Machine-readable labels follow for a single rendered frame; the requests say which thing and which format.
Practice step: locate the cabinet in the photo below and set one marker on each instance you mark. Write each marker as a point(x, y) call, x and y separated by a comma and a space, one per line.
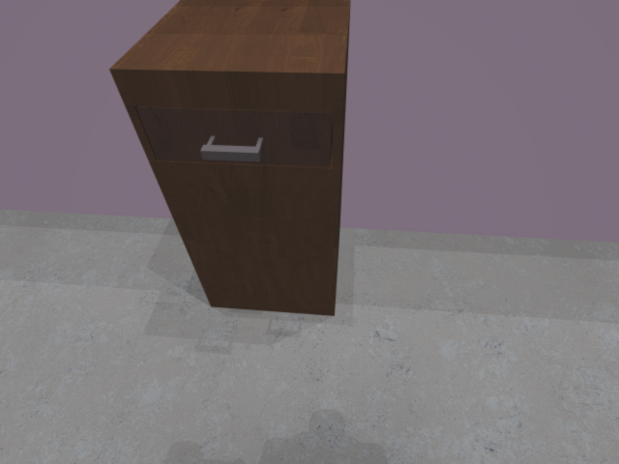
point(260, 236)

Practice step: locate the handle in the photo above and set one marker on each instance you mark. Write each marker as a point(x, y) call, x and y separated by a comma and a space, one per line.
point(239, 153)

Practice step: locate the drawer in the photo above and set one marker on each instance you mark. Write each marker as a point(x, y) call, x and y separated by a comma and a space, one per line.
point(291, 137)

